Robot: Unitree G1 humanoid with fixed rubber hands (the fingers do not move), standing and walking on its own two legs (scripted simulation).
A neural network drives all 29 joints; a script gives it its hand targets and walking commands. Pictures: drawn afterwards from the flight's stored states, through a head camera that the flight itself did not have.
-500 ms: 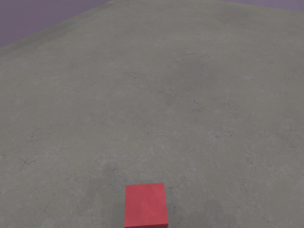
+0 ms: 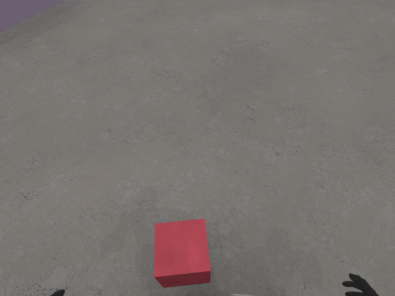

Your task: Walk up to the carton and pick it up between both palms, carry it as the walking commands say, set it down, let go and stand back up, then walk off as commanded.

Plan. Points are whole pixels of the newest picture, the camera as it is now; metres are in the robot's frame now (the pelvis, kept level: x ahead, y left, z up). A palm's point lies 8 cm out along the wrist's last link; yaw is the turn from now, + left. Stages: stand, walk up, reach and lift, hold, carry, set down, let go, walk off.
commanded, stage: walk up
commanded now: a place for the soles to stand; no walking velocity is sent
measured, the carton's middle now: (183, 254) +0.37 +0.09 -0.64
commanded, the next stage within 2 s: stand in 0.34 s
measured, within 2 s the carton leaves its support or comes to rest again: neither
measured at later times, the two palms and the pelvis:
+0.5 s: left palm out of the picture +0.06 +0.28 -0.09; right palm out of the picture +0.11 -0.34 -0.08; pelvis -0.02 -0.04 +0.01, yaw +4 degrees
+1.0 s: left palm out of the picture +0.07 +0.27 -0.09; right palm out of the picture +0.03 -0.34 -0.09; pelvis -0.03 -0.03 +0.02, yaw +3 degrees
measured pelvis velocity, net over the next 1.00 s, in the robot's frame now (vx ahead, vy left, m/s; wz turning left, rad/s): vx -0.03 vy -0.03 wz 0.06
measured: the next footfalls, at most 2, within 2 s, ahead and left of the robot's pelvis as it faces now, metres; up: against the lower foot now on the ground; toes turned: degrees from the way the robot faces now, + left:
left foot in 0.18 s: +0.02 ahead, +0.11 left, +0.00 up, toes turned +2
right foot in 0.36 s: +0.04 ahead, -0.14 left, +0.00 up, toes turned +12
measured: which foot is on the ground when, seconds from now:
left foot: up 0.00-0.16, down 0.18-1.00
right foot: down 0.00-0.24, up 0.26-0.34, down 0.36-1.00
